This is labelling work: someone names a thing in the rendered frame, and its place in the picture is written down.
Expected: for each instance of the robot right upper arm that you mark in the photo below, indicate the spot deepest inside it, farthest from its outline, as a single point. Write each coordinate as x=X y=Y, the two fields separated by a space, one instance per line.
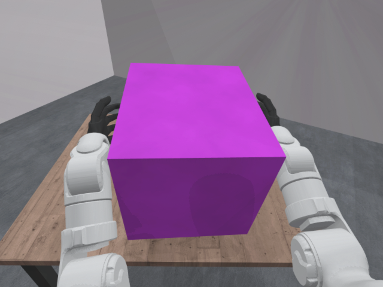
x=330 y=258

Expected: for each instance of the carton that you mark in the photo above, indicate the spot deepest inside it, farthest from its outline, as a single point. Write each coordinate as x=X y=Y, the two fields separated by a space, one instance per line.
x=192 y=152

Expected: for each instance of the table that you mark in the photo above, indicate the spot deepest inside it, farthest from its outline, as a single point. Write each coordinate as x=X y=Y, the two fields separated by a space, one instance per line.
x=34 y=239

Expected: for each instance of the right robot hand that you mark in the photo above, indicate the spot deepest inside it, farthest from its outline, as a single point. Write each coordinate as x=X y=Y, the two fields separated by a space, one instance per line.
x=268 y=110

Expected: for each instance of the robot left upper arm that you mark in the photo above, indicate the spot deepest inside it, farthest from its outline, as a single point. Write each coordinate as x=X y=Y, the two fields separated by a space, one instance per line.
x=106 y=270

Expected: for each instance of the left robot forearm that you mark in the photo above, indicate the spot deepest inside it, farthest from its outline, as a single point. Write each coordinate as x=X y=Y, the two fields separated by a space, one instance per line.
x=87 y=197

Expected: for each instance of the right robot forearm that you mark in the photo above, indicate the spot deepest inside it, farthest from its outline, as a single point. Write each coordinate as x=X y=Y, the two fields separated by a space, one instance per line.
x=308 y=205

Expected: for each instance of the left robot hand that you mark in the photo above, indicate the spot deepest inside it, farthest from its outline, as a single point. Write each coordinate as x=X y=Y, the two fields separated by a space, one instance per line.
x=100 y=120

